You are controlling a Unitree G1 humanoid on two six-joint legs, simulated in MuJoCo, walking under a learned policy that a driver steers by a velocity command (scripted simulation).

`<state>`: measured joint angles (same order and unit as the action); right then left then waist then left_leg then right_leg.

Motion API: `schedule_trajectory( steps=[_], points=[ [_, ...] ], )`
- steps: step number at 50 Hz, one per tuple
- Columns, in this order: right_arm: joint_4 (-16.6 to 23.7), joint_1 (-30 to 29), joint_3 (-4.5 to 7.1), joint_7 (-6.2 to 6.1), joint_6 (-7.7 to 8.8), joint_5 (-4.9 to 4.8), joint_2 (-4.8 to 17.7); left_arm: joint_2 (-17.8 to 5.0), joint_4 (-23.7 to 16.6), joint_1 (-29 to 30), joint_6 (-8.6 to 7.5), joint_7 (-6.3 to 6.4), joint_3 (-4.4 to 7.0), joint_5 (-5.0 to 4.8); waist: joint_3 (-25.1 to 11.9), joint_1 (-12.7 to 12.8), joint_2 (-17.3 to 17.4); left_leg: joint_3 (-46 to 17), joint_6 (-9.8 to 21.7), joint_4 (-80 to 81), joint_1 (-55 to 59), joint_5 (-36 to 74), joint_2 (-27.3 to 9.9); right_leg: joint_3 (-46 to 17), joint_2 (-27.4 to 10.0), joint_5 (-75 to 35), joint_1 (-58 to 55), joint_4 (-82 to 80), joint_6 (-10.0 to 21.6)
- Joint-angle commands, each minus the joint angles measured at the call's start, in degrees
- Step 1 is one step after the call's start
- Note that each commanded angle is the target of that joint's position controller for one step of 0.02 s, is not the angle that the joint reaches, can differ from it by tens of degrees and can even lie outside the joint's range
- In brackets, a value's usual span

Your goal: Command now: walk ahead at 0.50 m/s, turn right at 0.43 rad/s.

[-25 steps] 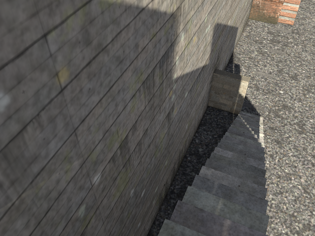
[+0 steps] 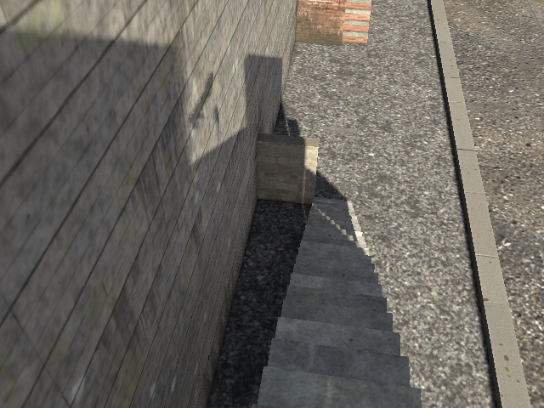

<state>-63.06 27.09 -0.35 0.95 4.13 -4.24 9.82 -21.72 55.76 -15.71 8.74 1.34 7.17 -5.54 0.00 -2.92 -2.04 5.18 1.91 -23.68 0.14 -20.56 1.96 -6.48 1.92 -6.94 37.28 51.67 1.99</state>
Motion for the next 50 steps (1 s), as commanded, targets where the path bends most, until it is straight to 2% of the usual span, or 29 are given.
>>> schedule_trajectory(
  steps=[1,5,11,14,15,16,17,18,20,22,24,27,29,30,31,32,33,34,36,37,38,39,41,42,45,46,48,49,50],
  points=[
    [-0.06,0.64,0.36,-3.67,1.39,-0.38,4.41,1.70,-2.71,0.74,-0.23,-1.66,0.16,0.61,8.38,0.70,3.86,-6.06,2.85,5.77,-7.37,18.46,-15.54,-1.84,-1.88,-17.34,-3.04,-12.69,-1.30],
    [2.19,-2.98,0.02,-5.05,0.94,1.65,6.48,0.39,-4.08,2.85,1.01,-2.63,0.73,1.70,11.11,-1.08,5.24,-5.72,2.02,-4.38,-11.57,13.18,-17.84,-1.97,-3.76,-16.74,-2.05,-8.63,0.76],
    [0.26,5.28,-1.08,-0.91,-3.94,4.01,10.08,0.74,-8.11,10.07,-1.76,-2.07,0.71,2.43,11.13,-9.27,7.24,-6.42,1.39,-24.60,-2.15,20.69,-17.90,4.53,-4.06,-2.79,8.54,-9.34,3.74],
    [0.65,-0.99,-0.20,2.68,-7.00,2.12,15.59,-1.27,-4.27,-6.78,-3.48,-2.34,2.10,0.46,-2.00,-1.46,9.29,0.20,0.22,-42.95,-20.31,32.89,-13.86,13.91,0.61,-4.48,-35.04,-10.83,2.54],
    [1.52,-3.27,-1.25,2.16,-6.35,1.08,15.94,-3.50,-4.99,-12.75,-5.08,-1.41,2.88,-1.87,1.24,3.83,11.43,2.42,-1.10,-53.69,-25.95,31.52,-13.18,14.29,0.87,-10.92,-43.50,-17.31,1.87],
    [3.84,-9.37,-1.57,0.22,-5.48,0.36,14.72,-4.43,-1.72,-20.28,-7.34,-1.24,2.56,-0.63,6.13,9.94,2.80,3.51,-2.91,-73.63,-41.56,4.76,-9.93,7.60,-1.42,-13.69,-55.56,-27.30,2.07],
    [8.30,-9.49,0.18,-2.37,-3.89,0.90,16.00,-8.83,0.42,-24.63,-8.90,-1.29,1.63,0.79,7.13,10.55,-18.66,5.02,-5.04,-99.91,-52.52,-37.30,-1.63,-1.48,-7.70,-56.19,-60.31,-20.41,4.11],
    [11.24,-6.99,2.18,-2.97,-2.91,0.47,19.39,-7.31,-1.61,-25.49,-8.89,-1.00,-0.41,-0.87,-1.21,8.37,-25.19,-2.85,-5.58,-95.31,-63.90,-27.70,-3.08,-7.02,-11.16,-58.28,-71.68,-15.32,7.31],
    [12.47,-11.16,2.76,-1.12,-3.98,1.88,17.96,-7.93,-2.99,-19.04,-8.03,0.24,0.29,0.93,-1.82,6.02,-5.82,-4.45,-3.46,-76.93,-65.40,-14.61,-8.11,-16.15,-12.03,-6.32,-58.00,-18.22,11.44],
    [8.94,-5.59,2.53,0.65,-3.30,1.91,15.35,-4.73,-4.93,-12.89,-10.52,-1.19,-0.98,3.07,0.02,1.66,2.42,-9.43,-1.57,-64.60,-57.78,-6.35,-9.18,-27.53,-14.87,3.95,-37.51,-16.12,15.96],
    [4.44,0.50,3.13,0.17,-5.05,-0.04,13.33,1.38,-6.00,-2.27,-11.82,-0.85,-3.45,3.39,7.37,-4.68,4.86,-4.67,-6.29,-43.32,-28.53,4.80,-5.21,-15.22,-10.98,5.28,1.58,-13.58,15.72],
    [2.64,2.29,4.85,0.25,-2.93,-1.94,12.38,5.04,-6.60,-0.36,-14.46,-0.95,-5.55,-0.34,-1.31,-3.52,5.30,-1.09,-5.71,-21.61,2.53,48.70,0.74,0.00,1.51,28.48,13.33,-1.18,7.51],
    [4.39,1.11,5.37,-0.33,-4.32,-1.98,10.83,4.58,-5.66,-0.49,-13.34,-0.77,-7.13,-0.38,-3.12,-2.28,-0.38,2.50,-6.40,-20.05,11.85,48.51,3.79,0.10,2.46,27.49,11.73,8.96,6.37],
    [0.61,14.74,5.94,-0.50,-3.69,-1.80,10.98,5.35,-6.49,3.44,-12.13,-0.40,-8.08,-0.73,-6.77,-8.85,-5.68,-1.22,-4.35,-21.57,19.60,50.65,1.03,1.04,2.74,17.79,10.77,22.57,4.95],
    [-4.56,29.32,6.10,0.36,-3.19,-1.20,12.10,3.95,-9.33,7.98,-11.22,-0.21,-8.14,-1.91,-7.80,-14.70,-2.78,-3.87,-1.71,-17.26,27.85,49.66,-3.05,2.76,3.95,10.24,12.63,38.68,2.84],
    [-4.59,27.28,3.65,2.43,-1.86,-0.41,8.58,8.05,-13.66,10.11,-11.18,0.58,-9.37,-4.24,6.67,-16.80,11.75,-12.64,4.57,7.50,22.19,53.46,-12.36,8.45,11.31,39.94,20.94,71.19,2.35],
    [-1.20,15.43,-0.69,4.46,-0.26,0.85,4.55,8.73,-18.36,7.89,-10.48,1.66,-9.18,-3.11,10.97,-6.85,17.93,-17.27,3.00,-6.18,18.75,81.04,-18.24,6.90,11.38,59.19,32.92,83.39,4.21],
    [-0.51,12.42,-1.46,6.05,-0.27,-1.31,7.32,6.22,-17.28,-4.91,-10.03,1.90,-7.54,-2.68,8.97,2.07,25.89,-21.93,2.61,-21.05,15.00,101.52,-24.91,-0.61,4.53,59.49,35.30,75.58,6.79],
    [-1.33,8.96,-0.20,7.03,-0.49,-1.09,9.88,4.80,-15.62,-3.59,-9.78,0.49,-6.16,2.58,10.49,4.66,3.67,-14.32,-1.36,-15.09,-9.10,55.53,-16.93,4.10,1.24,42.30,29.19,52.15,8.66],
    [4.00,-3.38,0.63,6.49,0.42,1.05,14.04,-0.04,-13.81,-7.83,-9.34,-0.75,-4.63,1.85,13.16,10.57,-1.53,-5.77,-0.48,-2.91,-35.88,46.01,-12.13,6.86,1.78,26.47,2.46,20.61,4.58],
    [5.95,-6.34,2.20,4.98,1.24,3.54,19.51,2.56,-6.30,-15.99,-8.68,-1.25,-4.42,-0.28,10.72,11.65,-1.68,-9.39,6.08,0.31,-44.70,49.42,-15.96,6.96,2.54,13.38,-16.45,17.77,0.04],
    [2.41,-2.38,3.41,4.14,0.93,5.12,22.35,6.64,-0.36,-23.41,-7.96,0.15,-4.32,-1.76,6.06,11.88,11.88,-19.64,10.79,-3.95,-39.68,58.98,-23.67,0.30,-1.29,11.81,-19.70,29.97,-3.15],
    [2.84,-1.23,0.89,3.64,-1.10,1.07,7.81,0.18,-8.19,-6.71,-6.91,2.97,-3.15,-4.26,15.77,3.89,6.70,-24.84,10.24,-13.49,-16.42,31.52,-23.04,-10.36,-6.43,12.99,17.64,16.05,0.27],
    [1.39,3.83,0.07,3.83,-1.34,2.16,4.76,1.72,-10.30,1.37,-9.02,3.19,-3.67,-1.87,13.65,-0.32,-0.93,-20.90,9.17,-18.45,-7.60,25.41,-19.24,-5.37,-3.45,5.64,19.82,5.00,2.68],
    [2.94,3.41,1.51,1.36,-1.22,1.66,13.16,4.24,-6.61,0.85,-14.84,-3.15,-2.86,0.35,0.61,-0.82,1.59,-7.26,6.18,-28.27,-19.99,8.78,-10.97,5.55,-2.21,-29.27,-27.19,-26.20,2.73],
    [3.55,-1.33,1.67,-0.21,-2.42,-0.15,14.97,1.96,-4.92,-9.23,-12.97,-2.41,-0.88,-0.39,-0.34,4.02,10.45,-6.19,6.52,-34.87,-22.01,25.13,-11.76,6.35,-2.80,-20.49,-35.42,-25.08,2.71],
    [3.06,0.41,0.73,-0.92,-1.98,-3.95,12.36,1.76,-1.22,-17.47,-11.28,-2.63,-0.34,-0.58,4.33,5.03,8.27,0.10,4.36,-53.96,-24.19,36.57,-7.01,11.94,-1.21,-22.71,-43.28,-36.12,3.43],
    [5.71,1.81,0.46,-2.31,-2.38,-4.19,11.39,0.00,-0.81,-19.42,-11.93,-2.49,-0.52,2.49,7.28,5.16,-0.95,1.66,2.74,-77.90,-35.94,20.69,-1.98,5.18,-4.10,-35.71,-51.53,-38.80,5.11],
    [4.46,13.86,2.50,-4.17,-2.72,-3.59,9.85,0.68,1.98,-26.66,-12.96,-5.06,-2.78,4.74,-3.37,5.82,-21.46,-7.37,0.46,-107.21,-54.22,-37.67,7.47,-4.74,-22.02,-82.02,-69.86,-12.55,11.58]
  ],
)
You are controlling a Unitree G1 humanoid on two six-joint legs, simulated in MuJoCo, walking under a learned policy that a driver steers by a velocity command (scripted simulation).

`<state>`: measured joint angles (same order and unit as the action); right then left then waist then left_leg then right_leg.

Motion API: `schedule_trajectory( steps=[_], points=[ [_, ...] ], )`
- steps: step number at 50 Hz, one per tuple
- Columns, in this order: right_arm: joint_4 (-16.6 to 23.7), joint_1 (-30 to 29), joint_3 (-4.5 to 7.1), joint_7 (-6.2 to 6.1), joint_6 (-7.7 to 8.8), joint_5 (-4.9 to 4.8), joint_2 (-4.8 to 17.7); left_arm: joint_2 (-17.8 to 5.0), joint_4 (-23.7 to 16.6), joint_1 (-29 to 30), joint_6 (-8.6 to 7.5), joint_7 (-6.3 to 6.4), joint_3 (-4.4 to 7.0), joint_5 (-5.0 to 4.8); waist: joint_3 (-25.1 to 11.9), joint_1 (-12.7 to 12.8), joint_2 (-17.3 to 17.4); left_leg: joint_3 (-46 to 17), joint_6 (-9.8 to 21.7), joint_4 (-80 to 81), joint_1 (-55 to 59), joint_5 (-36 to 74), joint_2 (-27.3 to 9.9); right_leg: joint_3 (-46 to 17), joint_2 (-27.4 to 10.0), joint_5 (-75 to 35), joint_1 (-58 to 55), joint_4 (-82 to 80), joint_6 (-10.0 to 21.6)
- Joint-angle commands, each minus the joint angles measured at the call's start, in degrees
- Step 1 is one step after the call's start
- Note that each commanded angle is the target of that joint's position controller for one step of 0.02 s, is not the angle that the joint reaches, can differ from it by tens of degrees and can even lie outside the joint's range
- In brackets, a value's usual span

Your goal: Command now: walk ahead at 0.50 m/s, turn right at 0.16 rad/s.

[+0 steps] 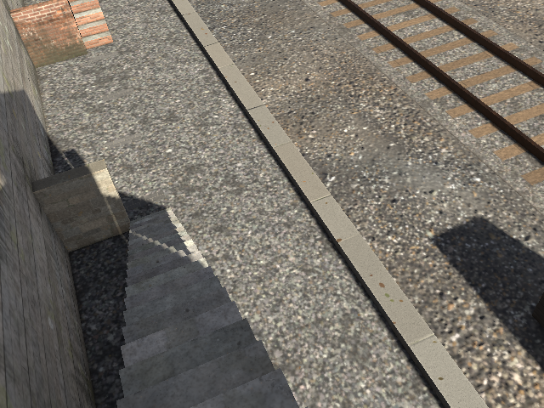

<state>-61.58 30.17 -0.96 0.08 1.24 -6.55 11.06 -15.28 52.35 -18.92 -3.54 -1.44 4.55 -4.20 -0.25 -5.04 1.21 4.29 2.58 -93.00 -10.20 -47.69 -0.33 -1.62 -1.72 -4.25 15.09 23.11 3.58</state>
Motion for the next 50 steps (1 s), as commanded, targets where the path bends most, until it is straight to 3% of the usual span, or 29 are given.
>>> schedule_trajectory(
  steps=[1,3,4,5,7,10,11,14,19,24,25,26,27,29,31,33,35,36,37,38,39,40,41,42,43,44,45,47,50],
  points=[
    [4.09,6.45,3.80,-3.79,-0.81,-1.24,11.73,-3.64,5.13,-29.14,-0.46,-2.46,-0.94,1.06,-4.36,14.75,-25.12,-12.29,0.63,-31.69,-49.60,-10.02,7.10,-6.53,-17.82,-82.78,-45.39,15.71,7.63],
    [9.30,-3.08,5.81,-1.63,-3.67,0.59,12.70,-1.77,4.73,-22.38,0.75,-3.84,-3.13,0.94,2.82,9.04,-5.54,-7.28,2.81,-3.03,-47.07,14.73,2.82,-5.43,-14.98,-28.44,-21.94,5.93,6.35],
    [10.25,-1.84,6.21,-0.90,-4.92,1.45,10.95,-8.16,3.34,-16.25,1.29,-4.03,-2.13,1.03,3.46,3.94,-12.32,-10.54,2.88,5.26,-41.12,25.49,0.34,-14.62,-20.41,-11.69,-11.46,-0.05,10.12],
    [9.25,-2.83,5.85,0.37,-6.73,-0.29,11.24,-6.64,0.01,-10.66,0.07,-2.94,-2.64,3.15,7.38,3.69,-7.07,-10.91,-0.52,15.87,-29.77,30.95,-1.39,-13.94,-20.54,-7.64,5.81,-9.32,12.04],
    [7.70,-1.45,5.47,-0.21,-8.50,0.35,8.22,-6.24,2.53,-11.31,-1.40,-1.39,-2.48,3.85,7.64,3.57,-6.15,-9.20,-4.04,23.10,-23.24,32.48,-2.42,-12.08,-15.73,-11.20,8.57,-9.69,13.47],
    [10.38,-14.58,8.08,0.02,-8.45,1.62,14.38,-1.26,0.15,-9.40,-1.64,-0.26,-4.16,1.50,7.70,7.75,-6.29,-12.11,-1.29,47.66,-28.04,57.46,-1.59,-4.48,-10.04,-0.66,-0.04,-6.35,7.21],
    [10.26,-16.26,8.75,0.62,-8.05,3.44,13.69,-0.50,1.20,-11.32,-1.45,0.65,-4.34,1.27,4.88,8.88,-5.50,-12.04,-1.03,52.00,-24.55,66.23,-0.95,-4.08,-10.51,1.33,-1.98,-2.27,6.43],
    [9.86,-17.55,7.86,2.28,-7.77,3.51,9.21,-3.14,1.46,-11.27,-1.91,4.17,-4.39,0.27,3.59,8.78,-1.38,-10.29,-0.95,53.30,-16.19,78.42,0.13,-1.94,-11.29,9.16,3.21,4.10,4.87],
    [15.99,-31.34,8.55,2.10,-7.04,2.31,9.80,-0.22,6.06,-18.71,-0.19,4.32,-5.49,2.82,10.63,17.71,-4.49,-11.73,2.33,52.99,-43.17,65.04,-0.19,-7.63,-13.22,7.76,-15.28,20.98,3.69],
    [19.55,-42.79,10.25,0.27,-4.75,-0.85,13.25,2.05,15.50,-28.23,0.28,4.15,-5.70,7.79,18.75,25.11,-20.21,-23.08,6.07,36.75,-83.15,29.83,-2.47,-17.56,-21.42,-8.46,-35.51,30.28,2.23],
    [20.11,-44.64,10.42,1.08,-3.66,-0.94,13.68,3.40,14.41,-25.35,0.34,4.27,-6.64,7.40,17.98,23.35,-9.13,-13.84,5.86,44.41,-76.71,41.21,-1.85,-10.54,-18.43,-8.28,-29.91,30.20,0.19],
    [17.53,-39.86,10.17,2.59,-2.63,-2.11,12.78,3.98,13.43,-21.96,0.81,4.57,-7.91,6.76,15.23,20.33,-6.86,-11.86,4.70,52.34,-54.37,57.55,-4.34,-3.95,-15.94,-1.61,-17.80,35.46,-2.03],
    [10.59,-22.68,10.67,2.72,-4.42,-2.88,10.92,1.79,14.20,-16.96,1.34,4.90,-6.99,6.09,7.04,13.62,-13.85,-19.12,5.11,56.50,-20.52,75.81,-12.81,-2.76,-17.61,17.92,0.25,40.70,-1.29],
    [1.67,-4.88,12.39,1.47,-6.48,-3.12,15.55,1.45,11.05,-7.96,1.49,3.88,-7.19,3.84,0.75,8.43,-11.84,-13.48,-0.80,56.29,4.61,88.71,-5.98,9.63,-9.51,35.56,7.09,48.98,-3.66],
    [1.87,-4.83,11.44,1.03,-4.96,-0.49,15.17,-2.37,6.59,-6.80,1.80,3.16,-6.77,-0.24,3.66,7.83,3.62,-7.37,-6.80,67.68,15.47,100.83,-2.26,16.04,-4.65,48.01,9.94,61.20,-6.42],
    [-0.84,2.72,11.07,-0.20,-1.17,2.71,14.30,-5.78,4.43,-5.39,2.21,6.17,-6.58,-0.37,7.51,3.56,6.73,-7.97,-8.69,78.94,23.33,104.18,-1.19,18.55,-0.08,53.22,11.40,82.02,-7.97],
    [-3.82,15.14,10.15,-0.51,0.18,3.30,21.24,-13.00,-1.16,-1.59,2.14,8.27,-4.36,0.09,10.28,-3.63,15.39,-12.89,-5.83,75.91,34.18,118.19,-5.34,18.01,8.31,69.57,24.04,112.28,-8.17],
    [-4.00,17.81,6.95,-0.41,0.71,0.33,22.61,-13.87,-5.00,-7.64,1.26,8.10,-1.42,1.20,2.54,0.36,33.25,-9.35,-8.30,55.24,51.20,138.85,-5.92,5.98,6.47,70.95,44.66,115.07,-3.91],
    [-2.46,14.44,7.86,-0.14,0.99,1.07,23.96,-15.10,-9.76,-12.71,0.35,6.34,-1.35,-1.68,-22.15,2.34,42.90,-26.31,6.85,51.20,66.55,94.35,-15.17,-7.72,0.00,44.13,55.64,98.01,-3.66],
    [1.33,6.49,11.05,-0.45,0.64,3.88,28.23,-12.16,-9.38,-15.70,2.18,4.20,-2.00,-0.09,-31.75,6.93,39.44,-44.47,12.58,61.31,48.71,58.05,-16.98,-10.52,-6.25,29.47,44.81,79.67,-2.20],
    [7.43,-2.26,8.29,0.40,2.40,4.64,18.05,-10.95,-4.09,-14.95,4.65,2.63,-2.31,1.65,-22.80,9.54,16.52,-50.66,18.71,67.77,27.17,49.89,-20.27,-9.18,-5.57,26.74,37.00,73.75,-4.72],
    [8.27,-2.94,6.59,1.35,4.79,4.17,13.82,-9.14,1.57,-15.67,5.62,2.68,-3.18,4.25,-10.78,7.39,2.57,-49.48,22.75,65.43,15.58,63.96,-18.49,-7.18,-4.25,34.01,36.77,70.31,-6.98],
    [6.34,-2.80,5.07,0.85,6.09,3.03,8.85,-9.08,4.21,-14.09,5.21,2.68,-2.55,4.01,-2.20,7.87,-6.44,-43.48,20.97,55.84,8.85,67.89,-15.17,-9.31,-4.69,33.40,39.43,56.90,-7.68],
    [7.42,-7.49,3.65,-0.57,6.60,1.98,5.96,-9.58,1.79,-8.03,4.65,2.43,-2.15,1.90,3.77,9.44,-8.23,-32.92,15.46,56.17,-14.66,60.58,-9.90,-5.40,-2.84,23.76,24.99,33.95,-9.31],
    [5.42,-3.88,4.68,-0.92,6.19,1.56,10.85,-5.82,3.08,-5.86,3.64,1.63,-2.95,2.20,-2.12,8.59,-3.27,-28.66,13.50,63.68,-21.58,62.94,-3.62,1.57,1.80,14.19,4.84,32.60,-9.62],
    [5.80,-7.00,4.77,-1.66,5.99,3.36,12.09,-9.08,5.71,-6.46,1.70,0.53,-0.77,-2.09,-3.59,9.11,7.49,-30.36,12.91,49.81,-28.78,44.08,-0.87,-4.78,0.87,-10.22,-2.28,28.76,-7.74],
    [8.62,-13.71,2.36,-2.39,6.54,1.80,5.15,-11.94,4.93,-8.49,1.07,0.61,0.74,-4.88,-3.25,12.53,-2.04,-19.81,9.05,41.83,-39.74,31.25,6.28,-0.82,2.96,-32.00,-15.20,18.18,-8.23],
    [8.06,-12.94,0.64,-2.09,5.03,0.94,3.98,-6.07,4.13,-5.95,2.36,1.05,0.52,-4.14,-4.11,10.27,-3.93,-18.93,8.50,32.92,-42.85,23.63,7.28,2.57,5.46,-32.89,-26.36,14.13,-9.43],
    [12.58,-21.01,-0.54,-3.31,1.16,0.80,5.25,-5.22,12.50,-24.77,-0.66,-0.06,0.00,-1.41,-1.30,20.00,-5.61,-14.17,4.10,-3.66,-55.77,17.94,10.51,-6.95,-4.51,-30.99,-45.63,12.73,-5.87]
  ],
)
Over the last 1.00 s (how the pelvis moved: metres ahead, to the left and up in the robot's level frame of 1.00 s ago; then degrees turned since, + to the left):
0.61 -0.30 -0.54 -29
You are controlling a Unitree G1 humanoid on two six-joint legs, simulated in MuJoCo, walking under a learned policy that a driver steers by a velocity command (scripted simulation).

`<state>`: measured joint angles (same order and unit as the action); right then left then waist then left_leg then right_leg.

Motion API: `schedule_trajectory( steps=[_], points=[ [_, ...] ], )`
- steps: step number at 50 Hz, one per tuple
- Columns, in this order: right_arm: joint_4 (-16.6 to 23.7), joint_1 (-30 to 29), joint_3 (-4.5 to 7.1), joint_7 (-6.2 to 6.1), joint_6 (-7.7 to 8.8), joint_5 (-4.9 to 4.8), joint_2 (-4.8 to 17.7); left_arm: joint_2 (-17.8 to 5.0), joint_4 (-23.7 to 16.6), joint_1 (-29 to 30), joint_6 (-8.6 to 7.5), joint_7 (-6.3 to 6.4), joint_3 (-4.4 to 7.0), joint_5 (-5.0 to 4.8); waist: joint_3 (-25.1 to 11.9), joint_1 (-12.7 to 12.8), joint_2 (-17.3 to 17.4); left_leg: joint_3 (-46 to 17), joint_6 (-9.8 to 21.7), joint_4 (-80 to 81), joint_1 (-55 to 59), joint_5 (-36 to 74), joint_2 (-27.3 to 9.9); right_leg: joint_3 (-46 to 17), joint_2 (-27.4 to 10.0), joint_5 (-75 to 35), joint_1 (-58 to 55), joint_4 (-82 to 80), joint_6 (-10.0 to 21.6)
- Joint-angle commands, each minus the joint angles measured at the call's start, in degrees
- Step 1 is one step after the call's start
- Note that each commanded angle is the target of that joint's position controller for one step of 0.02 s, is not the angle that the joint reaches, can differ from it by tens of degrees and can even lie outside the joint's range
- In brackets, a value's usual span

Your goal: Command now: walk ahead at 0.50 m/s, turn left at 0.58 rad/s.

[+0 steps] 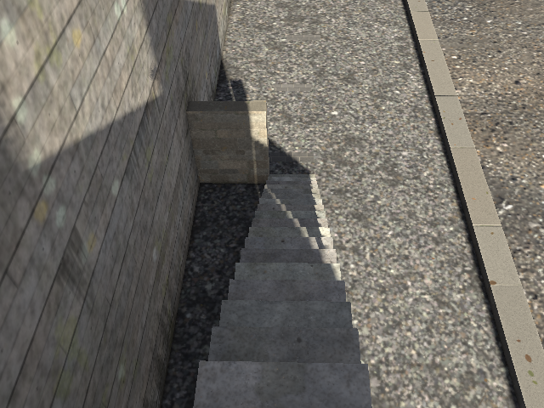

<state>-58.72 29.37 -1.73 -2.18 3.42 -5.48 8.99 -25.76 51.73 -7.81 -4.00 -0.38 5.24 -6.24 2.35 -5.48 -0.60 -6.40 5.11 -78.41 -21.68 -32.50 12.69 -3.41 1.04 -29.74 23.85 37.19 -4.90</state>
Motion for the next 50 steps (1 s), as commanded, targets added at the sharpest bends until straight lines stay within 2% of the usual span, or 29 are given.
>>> schedule_trajectory(
  steps=[1,2,3,4,6,7,8,9,11,13,15,16,17,20,23,26,27,35,37,38,39,40,41,42,43,44,46,49,50],
  points=[
    [14.37,-28.19,0.17,-2.21,-1.40,-1.83,8.44,6.02,11.72,-35.15,-1.20,-3.29,-2.65,1.28,7.54,25.95,-9.87,4.73,0.63,-42.22,-46.73,-15.21,2.34,-8.38,-13.18,3.67,-41.78,-13.73,6.18],
    [20.11,-20.61,1.44,-2.51,-1.30,-1.53,8.11,7.77,13.74,-32.82,-1.79,-5.04,-7.27,-3.83,12.72,12.69,-28.06,5.26,3.16,-50.71,-65.55,-21.90,-0.87,-12.37,-18.28,-27.96,-40.31,3.10,1.73],
    [16.91,-9.92,1.51,-1.52,-1.29,-0.58,7.85,7.07,13.23,-32.23,-1.03,-6.35,-6.60,-3.29,8.70,8.29,-30.67,-0.70,5.72,-39.55,-64.35,-17.01,-5.83,-13.61,-21.69,-33.62,-36.79,10.25,1.26],
    [15.71,-11.03,2.85,0.06,-1.82,0.80,12.76,4.36,8.59,-25.42,-1.92,-6.38,-5.39,-0.07,14.02,6.90,-9.18,6.18,5.14,-3.40,-48.26,1.87,-2.62,2.58,-10.62,-14.34,-13.18,-2.79,-3.14],
    [4.60,8.87,5.31,-0.61,-2.89,1.72,9.77,-5.34,5.09,-9.45,-1.47,-5.99,-2.42,6.17,4.11,-5.43,-5.49,9.56,-3.58,2.85,-1.12,31.45,-5.16,1.78,-13.33,-11.61,16.68,-11.18,9.80],
    [3.36,7.36,6.29,-1.98,-3.09,-3.85,9.35,-2.70,3.38,-4.17,-1.09,-5.35,-2.40,4.24,7.56,-5.36,-13.80,-1.18,-5.75,3.10,-8.82,37.08,-14.47,-12.38,-20.79,-4.66,15.28,-3.94,13.20],
    [6.51,3.23,6.55,-4.01,-4.12,-5.25,10.61,3.57,2.61,-2.42,-0.52,-5.46,-4.18,2.36,9.32,-3.30,-7.77,-2.85,-4.99,4.15,-18.46,34.80,-15.87,-15.71,-23.44,-3.00,8.40,-3.21,12.48],
    [11.07,-6.37,7.24,-4.57,-3.85,-4.43,14.95,7.31,-0.59,0.82,-0.74,-4.92,-5.70,0.78,14.56,-0.85,2.87,-0.23,-3.18,27.35,-13.09,46.58,-15.24,-7.06,-17.61,10.96,15.59,-1.73,8.81],
    [11.25,-9.73,6.75,-1.71,-2.36,1.58,8.21,2.59,1.99,-6.91,0.61,-3.91,-4.00,2.57,-1.27,2.50,9.10,4.76,-1.59,37.44,10.29,69.07,-12.34,-2.11,-14.11,24.16,8.43,9.26,9.67],
    [5.89,3.54,8.37,0.96,-2.03,0.59,10.44,0.89,3.50,-8.50,3.36,-2.64,-4.17,2.36,-6.80,0.78,-4.41,7.88,1.28,38.20,17.74,61.56,-11.64,2.06,-11.33,15.94,-1.30,26.10,8.39],
    [5.75,7.09,9.73,3.20,-1.34,0.31,12.76,2.13,1.48,-7.61,2.31,-0.30,-5.24,-1.05,-0.57,-0.80,-3.95,7.93,4.89,53.92,25.94,58.46,-13.05,6.80,-8.84,15.25,2.33,47.29,6.92],
    [5.00,11.31,8.97,3.93,0.27,2.85,12.13,1.20,-0.58,-3.85,0.41,1.93,-5.14,-3.16,7.54,-7.86,15.39,5.88,7.59,73.37,31.64,66.65,-11.76,13.58,0.06,33.66,13.40,75.64,5.71],
    [4.34,11.19,5.94,5.36,1.29,2.82,12.49,-1.86,-0.97,-14.45,-0.08,3.31,-1.87,-0.90,3.44,-0.07,34.84,-10.37,13.90,45.27,52.39,116.59,-24.27,6.81,5.14,83.28,39.78,90.01,3.07],
    [7.95,7.33,5.98,4.70,-0.65,1.32,12.42,-0.28,-3.11,-14.31,2.90,-1.14,-1.06,3.97,-0.48,4.10,1.79,-9.48,10.44,44.37,27.43,61.74,-20.84,2.00,-4.73,56.92,34.41,52.11,8.61],
    [10.93,-1.62,6.73,5.32,-0.02,4.50,14.71,3.74,-4.05,-11.76,6.22,-0.06,-1.56,1.97,2.07,8.62,-0.51,-25.11,16.39,51.67,1.61,60.79,-25.40,-1.28,-5.73,46.24,17.02,32.94,2.30],
    [12.69,-2.79,3.37,2.70,2.24,1.54,6.47,-2.89,-3.45,-3.88,5.53,0.81,1.95,2.67,1.55,6.00,-0.39,-12.54,8.52,41.85,-6.08,40.53,-13.52,-1.57,-1.81,9.85,6.91,7.74,5.86],
    [12.36,-1.52,2.88,2.40,2.50,1.91,6.07,2.17,-3.00,-4.45,5.79,0.21,1.71,4.70,-2.38,5.39,-1.19,-11.16,7.53,40.39,-6.36,40.00,-11.67,0.99,1.16,3.88,-1.26,5.88,6.45],
    [16.77,-8.08,-0.55,-0.37,-1.03,-0.18,7.83,2.43,3.28,-22.15,6.77,-4.83,4.03,2.95,0.23,10.34,8.29,-2.75,2.06,4.80,-0.71,55.32,-12.29,0.56,0.48,14.90,-15.40,-8.33,13.37],
    [17.64,-14.31,-1.41,-1.08,0.78,-2.53,5.44,4.30,6.37,-33.88,4.43,-6.24,3.23,2.42,2.67,19.59,-6.21,11.10,-2.33,-42.29,-18.21,10.09,-2.63,-7.11,-9.20,-2.03,-30.73,-25.60,20.28],
    [21.23,-10.11,-0.15,-1.79,0.43,-1.35,5.53,4.90,8.32,-32.05,4.35,-6.65,0.01,0.63,5.56,10.64,-18.65,14.46,-3.96,-51.74,-34.96,-23.12,-2.61,-11.95,-9.49,-50.05,-32.42,-0.86,16.81],
    [22.87,-4.88,0.20,-1.85,0.75,-2.55,7.10,3.74,10.29,-37.92,5.81,-5.84,-0.07,1.10,1.94,10.06,-24.88,11.20,-4.55,-46.97,-39.40,-24.70,-5.96,-18.13,-9.93,-56.56,-36.27,2.29,21.22],
    [16.84,-7.08,0.95,-0.79,1.58,12.13,10.00,0.80,7.83,-35.49,3.49,-1.60,-0.17,11.09,-3.81,10.60,0.54,1.64,-1.13,-28.29,-43.12,-2.90,-10.78,-26.78,-14.28,-18.62,-37.97,0.67,22.03],
    [15.14,-5.68,1.62,0.54,2.08,13.24,9.72,-2.40,7.54,-32.13,2.41,-0.03,0.95,10.93,-3.19,8.93,0.35,1.36,-1.23,-22.23,-40.84,-0.68,-13.12,-31.04,-15.47,-7.45,-32.71,0.40,24.69],
    [14.56,-9.70,2.47,1.12,1.90,11.75,9.18,-3.44,8.62,-30.37,0.87,1.10,1.75,10.46,-5.03,8.81,-2.15,-3.58,-2.25,-20.96,-41.56,3.35,-14.25,-44.37,-19.61,2.97,-29.14,-1.62,28.38],
    [18.84,-15.89,2.86,1.40,0.31,-2.29,10.14,0.52,8.47,-28.01,2.04,-1.59,1.04,0.95,6.00,6.12,2.16,-0.41,-5.75,-6.14,-39.42,6.39,-15.80,-45.80,-12.29,18.93,-9.38,-4.27,26.66],
    [19.79,-17.09,3.35,1.24,-1.58,-4.37,12.54,2.63,5.24,-18.87,2.80,-0.16,-0.90,2.30,11.00,1.57,6.19,1.01,-7.46,14.30,-17.65,18.18,-14.78,-36.25,-9.71,27.91,15.75,-9.23,23.98],
    [12.58,-7.32,3.61,1.45,-1.67,-0.28,8.65,1.26,4.14,-18.04,4.21,0.82,-0.09,4.59,-0.10,0.45,-5.11,0.10,-8.30,10.76,9.93,30.26,-13.10,-34.93,-7.27,22.40,20.05,-8.20,22.59],
    [8.50,-1.94,2.68,2.27,0.34,0.48,7.36,4.90,-1.09,-12.73,4.87,1.18,-0.97,0.59,1.11,-2.43,3.78,5.92,-6.40,20.40,15.85,26.63,-11.85,-24.69,2.97,16.00,15.14,3.56,16.26],
    [5.18,10.39,3.43,2.78,2.16,-0.68,8.00,6.01,-3.48,-7.45,5.23,1.83,-1.62,0.30,-0.65,-9.51,4.45,7.27,-6.39,28.58,30.40,31.61,-12.28,-20.62,8.77,-0.45,19.22,16.28,14.36]
  ],
)
Over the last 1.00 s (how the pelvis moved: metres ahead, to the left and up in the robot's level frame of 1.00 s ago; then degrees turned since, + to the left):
0.72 0.23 -0.52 25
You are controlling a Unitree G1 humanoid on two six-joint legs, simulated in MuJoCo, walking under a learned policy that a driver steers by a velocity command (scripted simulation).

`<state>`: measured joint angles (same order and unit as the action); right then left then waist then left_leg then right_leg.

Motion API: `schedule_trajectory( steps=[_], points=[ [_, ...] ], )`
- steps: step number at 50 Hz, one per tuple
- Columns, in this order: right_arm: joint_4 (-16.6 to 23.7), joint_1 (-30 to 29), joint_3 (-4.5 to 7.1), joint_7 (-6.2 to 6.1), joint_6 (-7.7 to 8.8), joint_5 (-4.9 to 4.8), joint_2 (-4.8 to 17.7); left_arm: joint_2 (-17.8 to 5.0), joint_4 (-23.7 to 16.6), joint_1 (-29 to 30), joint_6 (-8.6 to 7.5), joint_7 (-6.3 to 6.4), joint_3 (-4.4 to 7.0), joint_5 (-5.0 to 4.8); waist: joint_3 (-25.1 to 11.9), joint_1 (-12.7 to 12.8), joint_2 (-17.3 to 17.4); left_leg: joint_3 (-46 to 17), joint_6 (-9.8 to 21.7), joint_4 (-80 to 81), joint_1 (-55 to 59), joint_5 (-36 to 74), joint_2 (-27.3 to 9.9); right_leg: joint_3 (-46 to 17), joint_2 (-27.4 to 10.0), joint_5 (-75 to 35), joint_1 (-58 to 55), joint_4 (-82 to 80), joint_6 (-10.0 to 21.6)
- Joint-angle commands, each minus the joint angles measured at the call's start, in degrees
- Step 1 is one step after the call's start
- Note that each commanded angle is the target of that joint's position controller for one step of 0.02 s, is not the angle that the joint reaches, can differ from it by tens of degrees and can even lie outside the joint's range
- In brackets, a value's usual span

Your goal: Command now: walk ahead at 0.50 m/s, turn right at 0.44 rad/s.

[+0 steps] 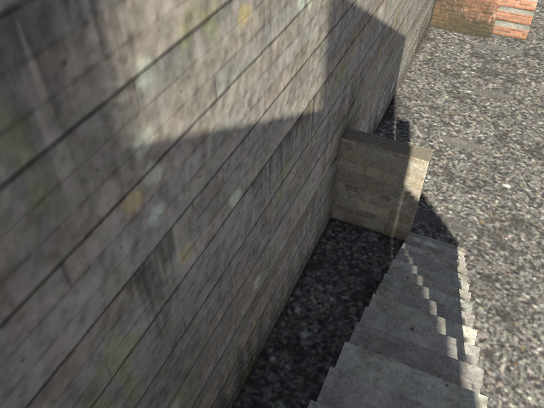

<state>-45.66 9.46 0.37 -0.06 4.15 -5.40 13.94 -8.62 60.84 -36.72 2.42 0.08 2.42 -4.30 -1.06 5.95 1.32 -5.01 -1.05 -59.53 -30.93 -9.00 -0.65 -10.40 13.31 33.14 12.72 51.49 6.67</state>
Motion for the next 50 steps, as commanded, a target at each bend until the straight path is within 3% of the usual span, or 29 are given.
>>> schedule_trajectory(
  steps=[1,2,3,5,8,11,16,18,19,20,22,23,24,26,28,29,31,32,34,35,36,37,38,40,42,43,45,47,50],
  points=[
    [-10.92,38.86,1.20,2.38,2.90,-0.94,5.40,-9.63,-12.30,18.70,-1.47,1.27,1.84,-2.42,2.18,-22.06,8.15,-6.34,5.61,19.26,46.90,11.00,-7.22,-10.84,1.79,-47.32,38.31,19.75,-1.55],
    [-8.74,29.60,0.92,4.23,2.34,0.06,9.25,-9.49,-13.29,12.67,-1.73,1.42,2.50,-3.08,1.75,-12.86,23.55,-31.44,17.29,32.41,36.65,13.78,-24.48,-6.35,2.92,-2.20,38.46,30.31,-4.20],
    [-5.45,21.52,0.22,4.10,2.26,-0.13,5.96,-13.71,-13.40,15.15,-1.19,1.56,3.09,-2.10,9.54,-10.39,10.38,-31.94,18.99,31.95,28.51,9.67,-22.67,-5.62,-1.83,0.49,42.46,26.54,-3.22],
    [-6.57,12.75,0.84,3.03,1.78,1.20,7.91,-7.49,-14.56,14.14,1.25,1.09,2.01,0.70,11.49,-5.12,5.73,-26.22,18.90,33.89,16.54,-2.64,-22.54,-3.42,-8.69,-3.24,37.32,22.57,-3.96],
    [-9.53,12.74,-2.03,1.08,2.56,2.84,0.06,-11.42,-11.03,12.31,5.81,-0.35,5.25,-2.89,14.91,-4.51,0.66,-7.63,10.44,22.12,-9.02,-25.50,-16.66,0.89,-8.94,-28.55,19.38,6.42,-7.39],
    [-9.92,12.50,-1.27,0.25,1.45,1.45,4.34,-8.36,-13.78,19.07,5.97,-2.67,5.10,-2.25,6.32,-5.49,3.80,-1.77,4.84,18.70,-8.39,-28.07,-16.12,3.38,-10.39,-51.75,0.77,-6.85,-6.90],
    [-6.58,15.72,0.71,5.23,-3.94,2.42,9.63,-16.07,-6.32,14.51,3.71,-1.65,6.51,-1.46,3.42,-10.69,5.28,12.46,-0.95,-10.62,0.35,-21.96,-13.01,8.25,-11.51,-45.42,-9.78,-9.74,-6.57],
    [-3.67,14.40,0.49,2.54,-4.60,2.23,11.72,-20.02,-4.56,6.85,0.76,-2.03,7.33,-0.39,6.21,-6.44,4.43,17.43,-2.10,-31.85,-7.63,-8.79,-9.74,7.04,-10.94,-44.22,-22.92,-25.34,-7.21],
    [-1.30,16.49,1.76,0.21,-3.49,2.14,11.38,-22.16,-2.15,3.31,-0.88,-3.52,6.09,-0.39,10.60,-4.88,-21.58,20.60,-2.63,-59.07,-24.35,-43.35,-2.23,2.09,-13.49,-79.36,-28.53,-18.48,-6.43],
    [0.19,14.80,2.63,-0.74,-2.91,2.30,10.48,-18.80,-3.78,-1.81,-0.90,-3.83,3.48,-2.93,10.44,-0.35,-34.04,10.84,1.41,-53.99,-37.79,-41.96,-4.65,-0.04,-17.03,-90.76,-31.07,-8.87,-5.97],
    [-0.78,13.61,4.88,0.71,-3.48,3.38,13.96,-18.17,-6.51,2.00,0.22,-3.57,2.77,-0.50,5.86,-4.23,-18.16,7.08,5.57,-34.81,-32.81,-22.55,-7.39,-8.99,-18.70,-61.76,-15.70,-8.24,-1.69],
    [-0.15,14.50,3.92,2.14,-3.67,2.22,11.01,-25.36,-8.54,6.68,0.62,-3.74,4.91,2.15,-1.14,-8.06,-14.27,4.51,3.81,-22.28,-25.87,-15.62,-7.79,-22.60,-27.78,-53.52,-6.24,-12.33,6.80],
    [-1.30,13.74,3.20,2.12,-4.40,0.73,9.11,-25.49,-11.17,12.42,1.62,-2.65,5.24,3.43,2.24,-9.70,-7.20,2.42,0.09,-16.23,-19.20,-17.71,-6.92,-28.16,-29.43,-46.18,2.42,-14.54,11.04],
    [-7.18,21.73,3.39,0.32,-4.70,0.59,7.36,-17.32,-11.03,17.16,-1.17,-1.37,3.02,3.47,3.37,-11.76,-6.84,2.27,-3.18,-11.96,-5.75,-13.92,-3.03,-26.29,-26.15,-39.01,11.89,-12.77,12.39],
    [-4.48,9.86,5.65,-0.42,-4.55,0.91,12.55,-11.76,-9.32,14.73,-4.40,-0.24,0.92,2.91,6.07,-6.13,-6.75,-4.75,-0.82,-1.01,-20.00,0.30,-3.46,-26.08,-24.30,-29.07,1.80,-3.35,10.28],
    [-3.10,6.12,6.88,-0.42,-4.27,0.62,15.52,-9.02,-10.92,19.00,-5.30,1.51,-0.66,2.04,9.46,-8.26,-1.61,-2.25,-0.22,13.63,-6.30,16.48,-2.26,-17.04,-19.56,-25.30,16.56,0.26,6.48],
    [-7.39,13.45,7.06,1.32,-4.77,-0.13,10.02,-9.36,-9.04,16.21,-4.03,2.74,-1.53,2.12,1.04,-9.62,-3.53,0.57,0.16,22.31,19.73,28.67,1.17,-13.15,-14.87,-23.28,23.09,4.32,6.55],
    [-13.35,27.70,8.44,1.85,-5.56,-0.10,10.72,-11.25,-8.58,20.16,-2.63,2.57,-1.62,2.11,-4.95,-15.76,-5.38,2.61,-0.20,7.24,34.54,32.27,4.28,-14.17,-12.94,-23.49,29.86,12.34,6.08],
    [-18.37,44.86,8.38,2.44,-5.19,-0.35,8.71,-6.86,-9.39,25.09,-1.69,1.65,-4.19,-2.92,-1.25,-25.10,-2.08,2.64,1.37,21.63,47.15,32.30,-1.95,-5.82,-6.16,-29.70,34.04,33.30,2.79],
    [-19.97,47.20,6.71,2.61,-2.95,1.27,5.89,-5.10,-12.10,26.79,-1.59,2.18,-4.78,-3.50,4.87,-26.42,7.87,1.23,1.31,31.72,49.55,34.80,-5.23,-1.20,-0.13,-15.78,40.16,54.59,1.55],
    [-14.22,34.70,3.33,4.19,-1.44,1.53,2.46,-4.39,-15.15,22.04,-2.21,4.48,-5.17,-4.88,13.25,-20.61,13.15,-5.59,2.87,49.18,35.03,58.30,-14.40,7.06,5.44,12.14,35.47,77.89,1.07],
    [-18.52,29.71,-1.48,7.47,-0.69,0.56,2.02,-8.74,-19.85,16.11,-2.32,5.36,-1.57,-3.25,14.04,-4.50,27.10,-7.60,2.44,19.39,39.38,93.07,-17.08,6.43,0.69,19.70,51.65,80.52,-0.16],
    [-18.37,31.85,-0.76,7.92,-1.56,-0.24,2.06,-7.49,-18.35,12.82,-1.75,4.76,-1.71,-2.23,7.64,-7.33,21.07,-4.78,0.47,17.04,42.24,85.73,-17.48,7.25,-4.23,16.68,56.77,77.48,1.15],
    [-19.64,29.12,0.52,8.13,-2.21,1.92,6.23,-7.28,-19.00,13.76,-0.91,1.62,-0.40,-0.54,2.59,-5.44,5.58,-10.59,6.48,25.02,23.32,42.07,-17.55,7.39,-10.33,-1.42,49.49,68.64,1.89],
    [-12.17,8.49,0.20,5.77,-1.06,4.96,9.97,-13.31,-20.02,17.32,3.17,0.46,1.16,-3.77,14.60,1.71,-0.59,-16.76,11.71,43.79,-7.71,7.57,-22.25,0.49,-14.91,-13.64,31.85,35.83,-3.08],
    [-11.03,7.95,0.68,4.37,-0.22,6.62,10.12,-12.59,-18.44,19.22,4.18,1.63,1.54,-3.46,16.29,-0.17,-2.72,-17.17,15.06,45.11,-11.93,5.50,-23.41,0.81,-14.46,-14.31,25.30,33.15,-5.74],
    [-15.84,19.75,2.85,4.80,-0.15,5.31,12.38,-8.51,-12.84,13.79,3.28,3.31,0.87,-1.23,8.72,-3.63,-3.02,-13.90,16.84,40.51,4.50,17.05,-21.83,0.77,-15.12,-24.67,21.87,28.84,-6.05],
    [-15.61,21.24,3.22,5.22,-3.09,3.86,9.29,-7.77,-14.37,17.93,0.98,2.43,0.54,0.29,5.30,-6.91,-2.03,-6.62,12.88,32.05,18.59,20.49,-17.18,5.93,-14.67,-27.14,26.32,19.20,-3.06],
    [-16.38,33.41,2.25,3.77,-2.04,5.42,1.94,-8.77,-20.13,37.19,-0.90,1.66,0.91,-3.05,11.24,-17.83,1.60,-8.09,10.43,25.36,43.24,-0.97,-15.49,1.34,-13.58,-27.99,55.97,7.48,-1.93]
  ],
)
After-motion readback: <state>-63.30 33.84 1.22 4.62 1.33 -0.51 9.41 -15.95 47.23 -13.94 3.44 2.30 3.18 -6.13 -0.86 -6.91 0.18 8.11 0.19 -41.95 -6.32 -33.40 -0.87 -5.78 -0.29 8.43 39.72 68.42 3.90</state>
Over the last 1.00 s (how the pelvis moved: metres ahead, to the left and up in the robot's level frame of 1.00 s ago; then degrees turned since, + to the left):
0.62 0.06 -0.50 11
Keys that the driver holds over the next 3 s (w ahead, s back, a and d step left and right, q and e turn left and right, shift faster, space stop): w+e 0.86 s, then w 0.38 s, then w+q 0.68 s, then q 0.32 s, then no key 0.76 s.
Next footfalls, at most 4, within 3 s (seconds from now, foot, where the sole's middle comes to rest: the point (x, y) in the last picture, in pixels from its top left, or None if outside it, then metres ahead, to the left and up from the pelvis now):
0.36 right None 0.15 -0.21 -0.92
0.70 left None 0.45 -0.06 -1.11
1.24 right None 0.56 -0.52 -1.30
2.00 left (385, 382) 1.14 -0.36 -1.67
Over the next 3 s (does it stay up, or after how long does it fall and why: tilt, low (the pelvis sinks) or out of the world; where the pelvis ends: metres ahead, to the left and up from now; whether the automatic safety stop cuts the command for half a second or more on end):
stays up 1.44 -0.51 -1.08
